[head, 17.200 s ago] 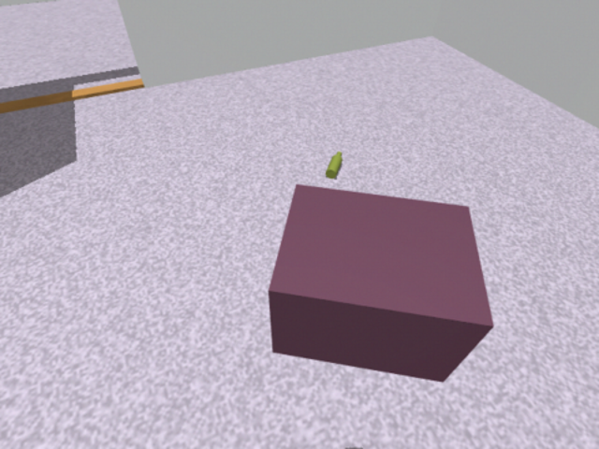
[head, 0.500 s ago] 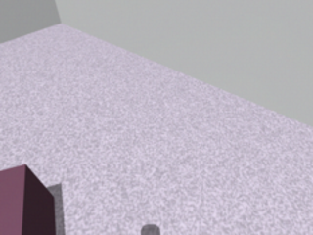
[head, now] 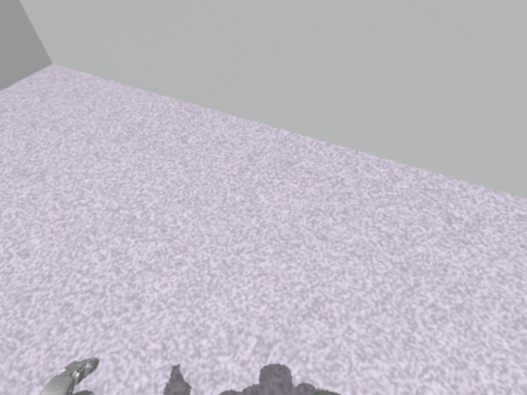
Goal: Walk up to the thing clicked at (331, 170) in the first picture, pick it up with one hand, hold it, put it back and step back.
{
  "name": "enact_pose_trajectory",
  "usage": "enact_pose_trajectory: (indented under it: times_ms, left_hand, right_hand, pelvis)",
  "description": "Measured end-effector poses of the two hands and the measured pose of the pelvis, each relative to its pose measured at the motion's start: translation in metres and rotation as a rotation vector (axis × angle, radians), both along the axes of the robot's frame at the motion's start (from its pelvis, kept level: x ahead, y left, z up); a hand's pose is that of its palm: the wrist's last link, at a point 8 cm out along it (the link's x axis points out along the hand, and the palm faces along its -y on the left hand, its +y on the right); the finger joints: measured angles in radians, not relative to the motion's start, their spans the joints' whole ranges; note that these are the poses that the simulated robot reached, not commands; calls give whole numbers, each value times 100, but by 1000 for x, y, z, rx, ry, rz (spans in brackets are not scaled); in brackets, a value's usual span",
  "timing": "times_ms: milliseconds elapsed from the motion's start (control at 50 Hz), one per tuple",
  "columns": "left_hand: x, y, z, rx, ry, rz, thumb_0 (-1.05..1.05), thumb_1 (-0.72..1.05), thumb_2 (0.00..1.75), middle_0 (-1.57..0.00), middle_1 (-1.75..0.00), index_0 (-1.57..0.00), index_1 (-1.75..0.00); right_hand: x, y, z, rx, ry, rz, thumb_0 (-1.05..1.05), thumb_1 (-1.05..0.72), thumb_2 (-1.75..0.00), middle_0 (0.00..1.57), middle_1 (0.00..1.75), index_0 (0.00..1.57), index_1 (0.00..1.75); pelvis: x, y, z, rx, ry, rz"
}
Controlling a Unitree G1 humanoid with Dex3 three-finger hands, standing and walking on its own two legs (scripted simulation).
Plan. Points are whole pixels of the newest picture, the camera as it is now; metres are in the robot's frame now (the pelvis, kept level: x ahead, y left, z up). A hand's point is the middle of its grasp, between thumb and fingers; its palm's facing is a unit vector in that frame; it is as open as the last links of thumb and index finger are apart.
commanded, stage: walk up
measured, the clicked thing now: out of the picture +0.53 +1.35 -0.72
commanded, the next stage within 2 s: none
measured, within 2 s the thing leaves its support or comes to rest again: neither
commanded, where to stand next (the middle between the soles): +1.13 +0.01 m, yaw +0 degrees
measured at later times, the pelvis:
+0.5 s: pelvis +0.27 +0.05 +0.01, yaw -1 degrees
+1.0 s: pelvis +0.51 +0.00 +0.02, yaw -1 degrees
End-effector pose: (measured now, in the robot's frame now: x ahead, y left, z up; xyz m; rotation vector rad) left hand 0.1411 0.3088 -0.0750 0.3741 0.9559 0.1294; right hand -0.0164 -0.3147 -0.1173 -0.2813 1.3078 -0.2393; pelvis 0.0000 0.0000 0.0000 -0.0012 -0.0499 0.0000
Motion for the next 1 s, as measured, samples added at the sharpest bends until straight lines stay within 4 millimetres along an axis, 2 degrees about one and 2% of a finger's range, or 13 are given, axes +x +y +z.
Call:
enact_pose_trajectory:
  times_ms: [60,120,180,320,420,500,620,760,860,920,1000]
  left_hand:
    - [24,-11,10,-16,-32,19,1,91,90,-20,-30,-21,-30]
    - [35,-13,16,-16,-2,36,0,91,90,-20,-30,-21,-30]
    - [42,-7,16,-13,48,51,0,90,90,-21,-30,-21,-30]
    - [68,30,-2,-11,154,110,1,90,90,-21,-30,-21,-30]
    - [108,64,-32,1,239,138,1,90,90,-21,-30,-21,-30]
    - [159,67,-32,-3,262,107,1,91,90,-20,-30,-20,-30]
    - [245,60,-17,-28,211,45,1,91,90,-20,-30,-20,-30]
    - [350,39,-1,-13,147,-2,1,91,90,-20,-30,-20,-30]
    - [426,18,2,32,63,-1,1,91,90,-20,-30,-21,-30]
    - [451,5,10,31,13,15,1,91,90,-20,-30,-21,-30]
    - [464,-3,20,27,30,45,0,91,90,-20,-30,-21,-30]
  right_hand:
    - [52,-2,6,13,-35,31,1,-91,-90,21,30,20,30]
    - [108,-3,19,18,-104,66,0,-91,-90,21,30,20,30]
    - [159,-5,32,11,-155,98,0,-91,-90,21,30,20,30]
    - [268,4,48,-39,-168,161,0,-91,-90,20,30,20,30]
    - [345,25,47,-92,-223,181,0,-91,-90,21,30,20,30]
    - [376,41,57,-82,-263,134,0,-91,-90,21,30,20,30]
    - [400,49,62,-62,-221,97,0,-91,-90,21,30,21,30]
    - [430,29,42,-29,-139,46,0,-90,-90,21,30,21,30]
    - [473,2,11,-15,-92,29,0,-90,-90,21,30,21,30]
    - [510,-4,7,-3,-79,46,0,-91,-90,21,30,20,30]
    - [567,-5,18,15,-125,81,0,-91,-90,21,30,20,30]
  pelvis:
    - [29,-4,9,6,-9,3]
    - [59,-4,20,-1,-4,-1]
    - [90,-2,25,-11,5,-6]
    - [170,15,21,-41,21,1]
    - [234,39,2,-20,19,-5]
    - [272,46,11,-7,12,-20]
    - [328,48,24,8,8,-37]
    - [398,33,21,28,5,-36]
    - [455,8,4,11,3,-23]
    - [479,0,7,16,-6,-17]
    - [509,-3,19,12,-3,-12]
